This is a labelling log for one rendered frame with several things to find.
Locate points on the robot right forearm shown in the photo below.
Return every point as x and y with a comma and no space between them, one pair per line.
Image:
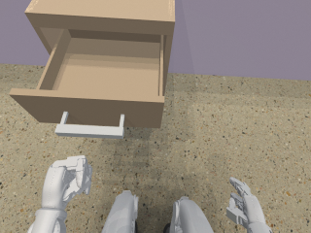
258,227

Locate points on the robot left forearm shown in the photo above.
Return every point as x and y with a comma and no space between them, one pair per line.
49,220

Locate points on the robot right thigh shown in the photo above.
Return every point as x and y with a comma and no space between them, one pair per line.
189,217

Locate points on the robot right shin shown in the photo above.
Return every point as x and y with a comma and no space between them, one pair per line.
173,228

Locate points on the drawer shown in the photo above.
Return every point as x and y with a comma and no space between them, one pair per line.
97,76

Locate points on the left robot hand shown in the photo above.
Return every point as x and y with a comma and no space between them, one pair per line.
73,171

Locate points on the handle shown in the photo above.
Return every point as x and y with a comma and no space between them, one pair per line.
89,131

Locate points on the cabinet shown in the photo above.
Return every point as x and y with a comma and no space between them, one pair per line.
156,17

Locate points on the right robot hand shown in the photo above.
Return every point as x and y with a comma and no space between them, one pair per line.
249,209

